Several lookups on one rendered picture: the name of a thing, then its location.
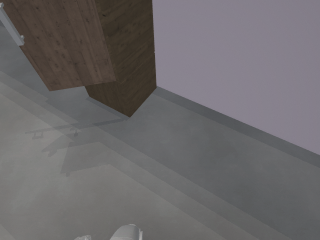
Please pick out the handle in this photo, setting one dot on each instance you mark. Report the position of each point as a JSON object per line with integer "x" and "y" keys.
{"x": 10, "y": 27}

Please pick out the cupboard door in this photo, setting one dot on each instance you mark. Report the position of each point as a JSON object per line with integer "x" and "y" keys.
{"x": 63, "y": 40}

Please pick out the robot left thigh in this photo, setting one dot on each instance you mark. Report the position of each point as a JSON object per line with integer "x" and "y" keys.
{"x": 128, "y": 232}

